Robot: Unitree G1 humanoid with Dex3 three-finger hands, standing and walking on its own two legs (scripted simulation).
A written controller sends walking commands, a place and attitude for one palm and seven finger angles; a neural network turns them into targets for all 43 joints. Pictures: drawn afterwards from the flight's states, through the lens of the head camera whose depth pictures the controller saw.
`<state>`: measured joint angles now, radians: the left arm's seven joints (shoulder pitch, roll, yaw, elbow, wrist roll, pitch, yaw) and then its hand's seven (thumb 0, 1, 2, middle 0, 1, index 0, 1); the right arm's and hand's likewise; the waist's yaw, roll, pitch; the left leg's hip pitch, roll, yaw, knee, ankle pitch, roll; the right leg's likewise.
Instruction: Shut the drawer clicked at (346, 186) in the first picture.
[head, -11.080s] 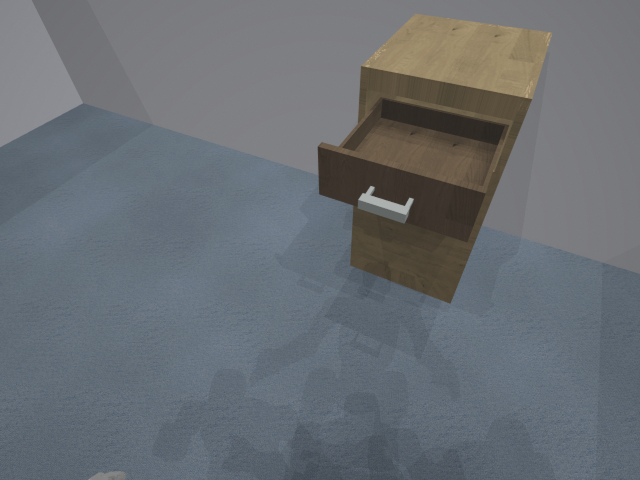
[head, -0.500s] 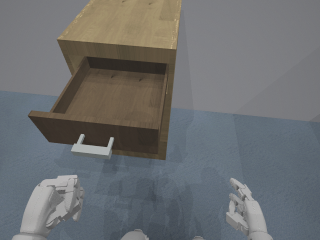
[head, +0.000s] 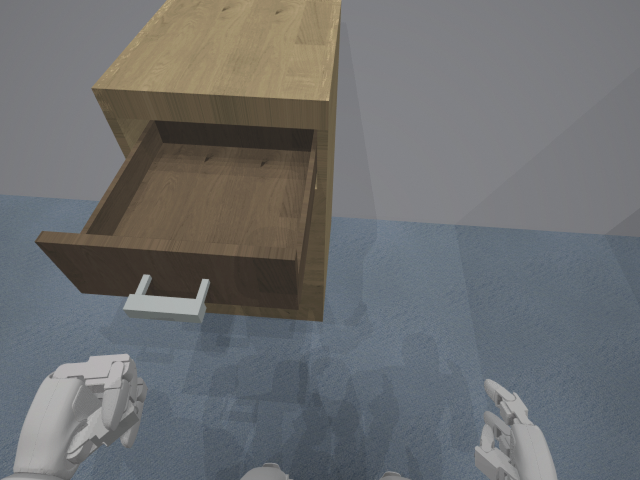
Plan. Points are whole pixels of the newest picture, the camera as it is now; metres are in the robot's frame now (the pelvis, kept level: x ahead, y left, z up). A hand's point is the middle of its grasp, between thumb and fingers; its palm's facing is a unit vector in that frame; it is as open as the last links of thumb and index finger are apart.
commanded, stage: bring the fist close to the handle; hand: left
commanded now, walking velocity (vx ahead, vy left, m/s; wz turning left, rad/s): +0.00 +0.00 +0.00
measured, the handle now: (170, 295) +0.37 +0.25 -0.03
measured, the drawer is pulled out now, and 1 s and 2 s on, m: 0.29 0.29 0.27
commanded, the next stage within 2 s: push the drawer shut in 1.46 s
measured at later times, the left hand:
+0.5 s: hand (157, 390) +0.21 +0.20 +0.03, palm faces -0.02 -1.00 -0.08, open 3.3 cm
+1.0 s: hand (186, 363) +0.26 +0.19 -0.02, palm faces -0.06 -1.00 -0.06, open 3.3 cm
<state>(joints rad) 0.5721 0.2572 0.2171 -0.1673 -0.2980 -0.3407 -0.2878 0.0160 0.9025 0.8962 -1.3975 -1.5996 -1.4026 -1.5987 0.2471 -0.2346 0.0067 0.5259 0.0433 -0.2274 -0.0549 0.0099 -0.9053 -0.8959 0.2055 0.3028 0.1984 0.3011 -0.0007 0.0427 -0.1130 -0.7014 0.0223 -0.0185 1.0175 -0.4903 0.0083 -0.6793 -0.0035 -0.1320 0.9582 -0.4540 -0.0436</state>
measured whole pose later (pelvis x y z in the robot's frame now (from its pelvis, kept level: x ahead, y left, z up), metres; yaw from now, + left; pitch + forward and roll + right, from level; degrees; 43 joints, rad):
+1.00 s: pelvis -0.02 +0.00 -0.05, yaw -1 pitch +20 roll -2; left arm 0.14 0.27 0.23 0.20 -0.27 -0.42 -0.33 0.02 0.90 0.90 -1.40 -1.60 -1.40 -1.60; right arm 0.22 -0.25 0.02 0.53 0.01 -0.18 -0.04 0.01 -0.90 -0.90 0.21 0.30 0.20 0.30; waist -0.02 0.03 -0.15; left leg -1.06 0.03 -0.01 1.28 -0.57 0.01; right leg -1.05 -0.01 -0.12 1.23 -0.53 -0.05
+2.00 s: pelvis -0.02 +0.01 -0.06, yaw -1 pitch +22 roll -3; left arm -0.05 0.30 0.24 0.32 -0.25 -0.40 -0.30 0.00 0.84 0.92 -1.40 -1.60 -1.40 -1.60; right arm 0.20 -0.26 0.03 0.57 0.02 -0.13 -0.05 0.01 -0.91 -0.90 0.21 0.30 0.20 0.30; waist -0.02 0.02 -0.16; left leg -1.13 0.02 -0.02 1.31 -0.57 0.02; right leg -1.11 -0.02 -0.13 1.25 -0.52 -0.04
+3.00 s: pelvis -0.02 +0.01 -0.06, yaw -3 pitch +25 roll -3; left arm -0.59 0.44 0.39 0.88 -0.18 -0.45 -0.33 0.02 0.80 0.88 -1.40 -1.60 -1.40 -1.60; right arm 0.28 -0.27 0.04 0.62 0.00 -0.03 -0.03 0.00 -0.91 -0.90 0.21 0.30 0.20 0.30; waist -0.11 0.02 -0.14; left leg -1.19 0.04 0.00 1.31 -0.56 0.03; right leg -1.18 0.00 -0.11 1.24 -0.50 -0.03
